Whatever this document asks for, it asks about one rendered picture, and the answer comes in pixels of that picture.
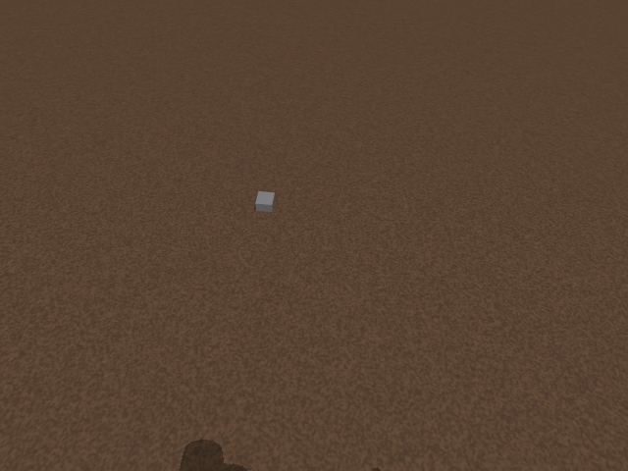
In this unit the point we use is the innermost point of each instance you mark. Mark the small box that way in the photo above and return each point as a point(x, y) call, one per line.
point(265, 201)

